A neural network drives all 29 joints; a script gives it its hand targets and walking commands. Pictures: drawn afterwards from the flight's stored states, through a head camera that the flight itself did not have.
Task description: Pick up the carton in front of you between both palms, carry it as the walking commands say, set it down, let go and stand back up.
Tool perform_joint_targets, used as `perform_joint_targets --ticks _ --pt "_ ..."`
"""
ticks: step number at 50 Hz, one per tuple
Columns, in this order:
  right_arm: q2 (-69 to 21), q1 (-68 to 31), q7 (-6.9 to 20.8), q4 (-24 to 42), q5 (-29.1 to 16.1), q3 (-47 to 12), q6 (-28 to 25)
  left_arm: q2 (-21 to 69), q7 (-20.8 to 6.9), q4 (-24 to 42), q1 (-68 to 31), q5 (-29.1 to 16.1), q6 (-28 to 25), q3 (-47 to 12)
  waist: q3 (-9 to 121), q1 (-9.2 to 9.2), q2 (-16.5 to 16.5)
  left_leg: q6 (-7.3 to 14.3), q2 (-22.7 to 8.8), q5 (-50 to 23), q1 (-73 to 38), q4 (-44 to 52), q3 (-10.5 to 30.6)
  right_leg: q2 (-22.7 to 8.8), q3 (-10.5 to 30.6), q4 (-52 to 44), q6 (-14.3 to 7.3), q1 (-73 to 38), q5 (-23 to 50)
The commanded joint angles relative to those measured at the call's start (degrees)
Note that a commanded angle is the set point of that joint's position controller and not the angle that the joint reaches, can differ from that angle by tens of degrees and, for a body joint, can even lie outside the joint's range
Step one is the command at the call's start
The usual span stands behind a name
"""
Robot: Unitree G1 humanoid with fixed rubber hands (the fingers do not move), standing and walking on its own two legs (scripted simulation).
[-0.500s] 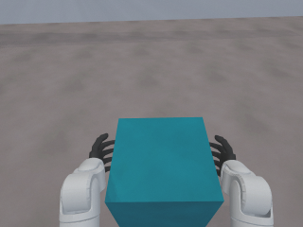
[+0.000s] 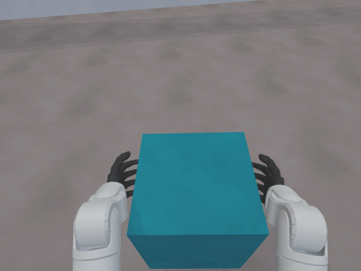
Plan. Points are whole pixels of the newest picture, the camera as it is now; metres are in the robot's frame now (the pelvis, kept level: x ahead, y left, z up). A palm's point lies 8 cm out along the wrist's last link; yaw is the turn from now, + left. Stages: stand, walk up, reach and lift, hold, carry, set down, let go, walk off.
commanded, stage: carry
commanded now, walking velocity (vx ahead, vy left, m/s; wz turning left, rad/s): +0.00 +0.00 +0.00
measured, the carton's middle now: (193, 204) +0.28 +0.00 +0.02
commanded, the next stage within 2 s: hold in 1.78 s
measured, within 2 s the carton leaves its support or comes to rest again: neither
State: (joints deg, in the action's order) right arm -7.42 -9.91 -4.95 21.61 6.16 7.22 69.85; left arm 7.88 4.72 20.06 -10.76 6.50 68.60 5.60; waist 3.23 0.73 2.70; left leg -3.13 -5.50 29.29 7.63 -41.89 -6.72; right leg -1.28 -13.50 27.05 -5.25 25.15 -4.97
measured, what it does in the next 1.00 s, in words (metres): steps on the spot: left foot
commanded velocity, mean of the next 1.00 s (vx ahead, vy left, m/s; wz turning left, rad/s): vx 0.00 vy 0.00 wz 0.00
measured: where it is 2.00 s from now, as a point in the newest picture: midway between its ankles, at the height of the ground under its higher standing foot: outside the picture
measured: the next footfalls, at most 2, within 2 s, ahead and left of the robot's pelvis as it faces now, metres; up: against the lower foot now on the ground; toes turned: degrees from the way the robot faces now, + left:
left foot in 0.16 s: +0.07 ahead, +0.13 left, +0.00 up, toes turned -2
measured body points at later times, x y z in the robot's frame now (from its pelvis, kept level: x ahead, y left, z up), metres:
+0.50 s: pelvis +0.11 +0.01 +0.01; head +0.09 +0.01 +0.46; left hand +0.39 +0.17 +0.08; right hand +0.39 -0.14 +0.08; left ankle +0.03 +0.12 -0.73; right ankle +0.11 -0.08 -0.73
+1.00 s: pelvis +0.09 +0.02 +0.01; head +0.06 +0.02 +0.46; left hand +0.37 +0.17 +0.04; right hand +0.37 -0.13 +0.04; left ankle +0.03 +0.12 -0.73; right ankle +0.11 -0.08 -0.73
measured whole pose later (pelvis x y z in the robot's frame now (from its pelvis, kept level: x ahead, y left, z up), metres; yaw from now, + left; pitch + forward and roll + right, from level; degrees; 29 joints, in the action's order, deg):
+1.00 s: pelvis +0.09 +0.02 +0.01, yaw +0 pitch +2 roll +0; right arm -7.6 -8.9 -1.3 -6.1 13.0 7.6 47.3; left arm 7.6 0.9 -6.2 -9.1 13.0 46.5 7.9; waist 7.2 0.3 0.4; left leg 0.0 -2.6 20.1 10.6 -29.1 -6.9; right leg -3.6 -11.7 29.5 -1.5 17.2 -13.9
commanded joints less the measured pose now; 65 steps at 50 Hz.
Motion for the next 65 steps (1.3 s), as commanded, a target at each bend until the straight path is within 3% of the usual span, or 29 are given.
perform_joint_targets --ticks 1,2,3,5,7,8,10,11,12,16,19,26,35,45,50,54,58,65 --pt "-48.4 -24.1 14.6 3.0 -22.4 -42.4 0.9 50.2 -14.6 0.9 -18.7 -22.9 1.1 -39.0 24.3 0.18 -11.9 0.8 1.8 6.1 15.6 -10.2 5.4 -20.9 21.7 -6.8 -6.4 -35.7 41.1" --pt "-50.2 -25.9 14.7 3.7 -22.6 -43.0 0.3 52.5 -14.8 1.4 -20.4 -23.1 0.7 -39.3 22.6 -0.26 -10.3 1.6 0.3 5.3 13.8 -2.5 5.8 -18.9 18.1 -7.8 -4.1 -31.5 35.1" --pt "-51.9 -27.5 14.7 4.2 -23.2 -43.5 -0.1 54.0 -14.9 1.6 -21.7 -23.4 0.2 -39.3 21.6 -0.3 -11.2 1.9 0.7 3.9 11.3 4.2 4.8 -17.0 15.7 -9.1 -2.6 -28.2 28.7" --pt "-53.9 -27.9 14.5 5.0 -23.7 -44.3 -1.0 55.2 -14.9 2.7 -22.0 -23.7 -0.3 -39.5 23.0 -0.03 -11.6 2.1 2.2 -2.2 7.0 9.9 2.4 -15.3 13.2 -9.7 -1.9 -26.6 20.1" --pt "-54.1 -26.6 14.3 5.6 -23.5 -44.5 -1.5 54.6 -14.9 3.9 -21.6 -23.7 -0.6 -39.8 24.2 -0.54 -9.7 2.1 1.6 -14.0 2.3 18.0 0.7 -13.7 9.8 -7.6 -1.0 -24.7 16.9" --pt "-53.7 -26.0 14.2 5.9 -23.3 -44.4 -1.5 54.1 -14.9 4.3 -21.6 -23.6 -0.7 -39.9 23.9 -0.65 -8.6 1.9 0.8 -20.1 -0.6 20.4 0.7 -12.4 8.5 -6.6 0.0 -22.6 13.9" --pt "-52.2 -26.0 14.2 6.1 -22.8 -43.8 -1.0 52.8 -14.9 4.0 -21.5 -23.2 -0.3 -40.0 21.2 -0.42 -5.3 1.5 -3.9 -26.6 -0.5 20.9 3.9 -9.9 6.9 -3.9 2.5 -20.6 8.5" --pt "-51.6 -25.6 14.3 4.6 -22.3 -43.4 -0.7 52.1 -14.9 4.2 -21.9 -23.1 0.2 -40.0 19.5 -0.24 -2.2 1.7 -5.3 -31.0 0.7 17.5 4.3 -9.0 7.2 -3.2 3.3 -19.4 11.7" --pt "-51.0 -24.4 14.4 2.9 -22.2 -42.8 -0.2 51.4 -14.9 2.6 -21.2 -22.8 0.7 -39.6 18.7 -0.43 -1.4 1.8 -5.4 -33.7 0.7 16.6 4.0 -9.1 7.6 -1.4 3.5 -19.2 15.1" --pt "-49.5 -21.5 15.0 -2.7 -21.2 -41.0 0.4 49.8 -14.9 -1.6 -19.8 -21.7 1.7 -39.3 17.6 -0.57 -0.9 2.2 -4.5 -44.9 1.3 13.7 3.7 -8.9 7.9 3.6 3.5 -18.6 25.6" --pt "-50.9 -22.5 15.3 -3.9 -21.1 -41.0 -0.2 51.2 -15.2 -2.9 -21.1 -21.7 1.2 -39.9 17.0 -0.64 -0.8 2.3 -4.4 -47.9 1.3 13.0 3.7 -8.5 7.5 4.7 3.8 -17.4 25.1" --pt "-53.2 -23.6 15.7 -4.1 -20.6 -42.6 -4.1 53.8 -15.5 -3.8 -21.7 -21.1 -2.7 -41.3 17.8 -0.68 -1.3 3.0 -4.3 -46.7 0.9 12.3 3.9 -8.3 7.5 5.6 3.9 -17.6 20.8" --pt "-49.3 -21.7 15.4 -6.8 -16.6 -40.9 -11.6 49.9 -15.1 -6.9 -19.0 -16.6 -10.3 -38.8 17.2 -0.71 -2.0 3.4 -4.0 -39.6 1.4 13.2 4.3 -8.7 7.9 4.2 3.8 -17.6 17.0" --pt "-44.8 -22.3 14.8 -17.9 -9.0 -31.9 -21.6 45.1 -14.8 -17.9 -20.0 -8.9 -20.5 -30.2 12.9 -0.61 -2.1 4.0 -3.8 -27.2 4.3 17.1 5.0 -8.8 8.8 -0.1 3.7 -15.7 7.6" --pt "-45.7 -26.0 15.1 -25.8 -5.2 -26.4 -28.1 46.0 -15.1 -25.6 -23.8 -5.5 -26.9 -24.8 13.1 -0.53 -2.2 4.2 -3.6 -23.0 5.1 18.1 5.1 -8.8 9.1 -1.3 3.6 -15.6 4.5" --pt "-48.7 -28.9 15.7 -29.7 -4.2 -25.3 -32.4 48.9 -15.7 -29.8 -26.6 -4.4 -31.1 -23.3 14.2 -0.53 -2.4 4.3 -3.4 -21.3 5.3 18.2 5.2 -8.8 9.2 -1.6 3.6 -15.9 3.5" --pt "-51.2 -29.4 16.2 -29.6 -5.0 -27.1 -33.5 51.5 -16.2 -29.9 -26.7 -5.0 -32.1 -24.8 15.8 -0.56 -2.5 4.3 -3.4 -21.5 5.0 17.8 5.2 -8.9 9.2 -1.4 3.5 -16.2 4.3" --pt "-50.5 -26.0 15.9 -25.6 -6.7 -29.9 -29.8 50.7 -16.0 -26.0 -23.1 -6.6 -28.4 -27.5 16.4 -0.57 -2.7 4.3 -3.5 -23.3 5.0 16.9 5.2 -9.0 9.1 -0.8 3.5 -15.9 6.5"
